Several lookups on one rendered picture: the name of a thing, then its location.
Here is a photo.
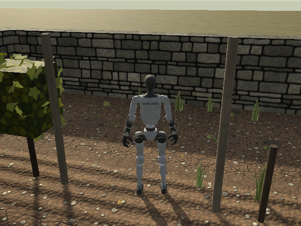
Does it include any left robot upper arm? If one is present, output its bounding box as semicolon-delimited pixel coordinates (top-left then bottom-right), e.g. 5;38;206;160
128;95;141;121

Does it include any left robot forearm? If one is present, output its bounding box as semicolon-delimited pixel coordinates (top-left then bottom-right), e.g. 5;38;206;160
123;115;133;137

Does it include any right robot upper arm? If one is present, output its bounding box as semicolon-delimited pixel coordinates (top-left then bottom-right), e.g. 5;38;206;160
160;95;173;121

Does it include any robot right shin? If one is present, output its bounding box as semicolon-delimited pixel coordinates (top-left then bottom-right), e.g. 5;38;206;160
159;156;166;187

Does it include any robot right hand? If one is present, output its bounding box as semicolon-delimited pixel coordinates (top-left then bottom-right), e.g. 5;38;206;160
167;133;178;145

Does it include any right robot forearm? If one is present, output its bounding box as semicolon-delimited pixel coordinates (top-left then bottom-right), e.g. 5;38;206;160
168;114;177;135

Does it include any robot head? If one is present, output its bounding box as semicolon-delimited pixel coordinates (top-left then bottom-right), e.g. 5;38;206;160
143;75;158;98

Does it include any robot left hand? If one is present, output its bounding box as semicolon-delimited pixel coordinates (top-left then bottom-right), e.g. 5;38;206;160
122;135;133;148

